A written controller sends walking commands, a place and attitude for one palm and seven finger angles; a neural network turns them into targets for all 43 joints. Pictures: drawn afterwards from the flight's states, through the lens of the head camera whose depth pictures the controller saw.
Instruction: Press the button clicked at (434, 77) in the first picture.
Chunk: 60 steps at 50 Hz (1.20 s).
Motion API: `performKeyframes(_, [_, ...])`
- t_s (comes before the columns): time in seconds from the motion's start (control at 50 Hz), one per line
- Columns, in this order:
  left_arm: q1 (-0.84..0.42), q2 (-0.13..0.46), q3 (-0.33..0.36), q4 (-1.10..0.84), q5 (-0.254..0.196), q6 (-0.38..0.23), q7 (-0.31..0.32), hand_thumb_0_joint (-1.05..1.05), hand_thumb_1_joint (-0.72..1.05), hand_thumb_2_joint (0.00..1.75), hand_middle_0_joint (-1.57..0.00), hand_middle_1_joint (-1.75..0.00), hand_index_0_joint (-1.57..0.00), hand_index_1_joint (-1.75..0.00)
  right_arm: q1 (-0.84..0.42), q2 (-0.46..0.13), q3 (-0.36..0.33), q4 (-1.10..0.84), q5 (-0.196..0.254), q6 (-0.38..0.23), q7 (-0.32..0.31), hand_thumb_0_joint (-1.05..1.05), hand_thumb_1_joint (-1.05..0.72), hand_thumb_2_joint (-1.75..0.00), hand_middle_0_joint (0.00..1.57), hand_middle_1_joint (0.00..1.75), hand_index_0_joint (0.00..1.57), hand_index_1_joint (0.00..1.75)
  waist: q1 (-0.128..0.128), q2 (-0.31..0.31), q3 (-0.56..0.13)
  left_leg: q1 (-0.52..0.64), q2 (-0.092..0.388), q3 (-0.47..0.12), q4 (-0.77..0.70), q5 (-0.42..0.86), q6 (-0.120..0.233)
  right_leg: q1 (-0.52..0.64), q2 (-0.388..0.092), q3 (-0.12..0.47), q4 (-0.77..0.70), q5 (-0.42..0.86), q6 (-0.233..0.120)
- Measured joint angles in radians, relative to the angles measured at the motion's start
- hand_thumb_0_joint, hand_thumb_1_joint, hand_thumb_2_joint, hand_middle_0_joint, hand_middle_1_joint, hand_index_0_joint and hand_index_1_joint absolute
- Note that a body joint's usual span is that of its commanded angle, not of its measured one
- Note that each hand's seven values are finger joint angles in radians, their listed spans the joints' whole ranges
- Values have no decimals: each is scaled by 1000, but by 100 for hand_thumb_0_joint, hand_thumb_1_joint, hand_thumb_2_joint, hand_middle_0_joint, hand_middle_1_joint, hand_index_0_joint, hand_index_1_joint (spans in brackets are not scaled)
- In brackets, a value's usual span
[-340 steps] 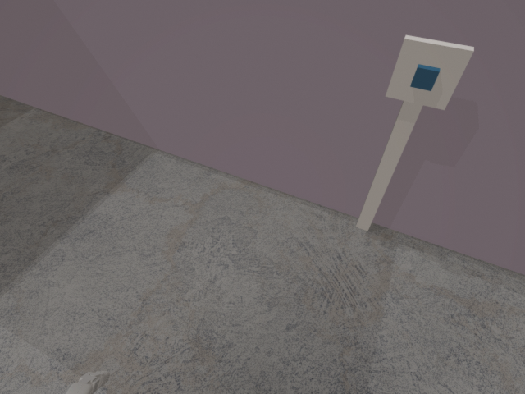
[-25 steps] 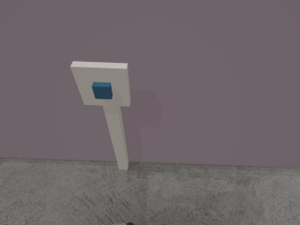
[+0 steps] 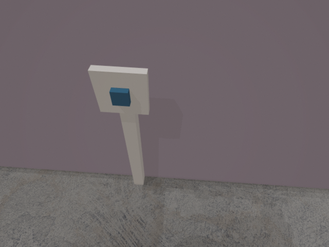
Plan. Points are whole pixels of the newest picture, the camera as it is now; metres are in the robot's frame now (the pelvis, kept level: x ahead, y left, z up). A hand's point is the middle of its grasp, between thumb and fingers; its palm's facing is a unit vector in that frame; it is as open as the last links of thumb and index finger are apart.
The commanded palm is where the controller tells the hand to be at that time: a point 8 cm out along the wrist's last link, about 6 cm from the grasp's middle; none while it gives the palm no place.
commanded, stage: come to a stop and stand still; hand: left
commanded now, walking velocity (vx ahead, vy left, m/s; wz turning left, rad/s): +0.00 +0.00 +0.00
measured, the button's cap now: (120, 96) +0.55 +0.20 +0.02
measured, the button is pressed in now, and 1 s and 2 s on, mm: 0 0 0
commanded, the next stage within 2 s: look again from close up in 1.14 s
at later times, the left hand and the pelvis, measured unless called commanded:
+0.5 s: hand out of the picture -0.03 +0.18 -0.17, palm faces +0.00 -0.98 -0.18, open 7.4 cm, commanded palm none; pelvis -0.02 +0.01 +0.01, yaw -1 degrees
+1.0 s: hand out of the picture -0.06 +0.14 -0.17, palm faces +0.02 -0.99 -0.16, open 7.4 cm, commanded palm none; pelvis -0.03 -0.01 +0.01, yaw -1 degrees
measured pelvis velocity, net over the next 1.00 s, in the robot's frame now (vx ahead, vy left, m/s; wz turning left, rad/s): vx -0.03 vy -0.01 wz -0.02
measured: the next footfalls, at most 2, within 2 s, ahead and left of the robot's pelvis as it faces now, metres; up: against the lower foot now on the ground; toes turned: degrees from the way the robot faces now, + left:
none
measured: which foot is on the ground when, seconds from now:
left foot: down 0.00-1.00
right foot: down 0.00-1.00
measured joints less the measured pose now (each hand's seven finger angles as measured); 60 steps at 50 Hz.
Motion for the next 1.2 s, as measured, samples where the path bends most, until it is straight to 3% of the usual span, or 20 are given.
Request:
performKeyframes(0.08, [-13,15,-6,26,-3,20,3,0,91,90,-20,-30,-20,-30,-27,31,16,1,-1,-6,-17,1,-92,-90,19,30,19,30,-9,-13,-7,30,-9,17,-8,-5,12,26,-8,16,-11,4,7])
performKeyframes(0.38, [-53,36,-14,11,0,16,5,0,91,90,-19,-30,-20,-30,-22,27,18,11,7,-9,-7,1,-92,-90,20,30,20,30,-27,6,-1,54,-32,36,-81,51,29,31,-27,34,-56,53,22])
performKeyframes(0.84, [1,-1,-23,24,2,4,4,0,91,90,-20,-30,-20,-30,-15,24,9,15,10,-3,-1,1,-91,-90,19,30,19,30,-26,15,-1,35,1,24,-94,86,0,11,7,22,-65,79,-10])
performKeyframes(1.2, [-22,27,-14,6,3,-6,0,0,91,90,-20,-30,-20,-30,-31,8,5,8,7,-2,1,1,-91,-90,19,30,19,30,-29,23,1,26,24,13,-87,88,-20,6,30,13,-63,79,-31])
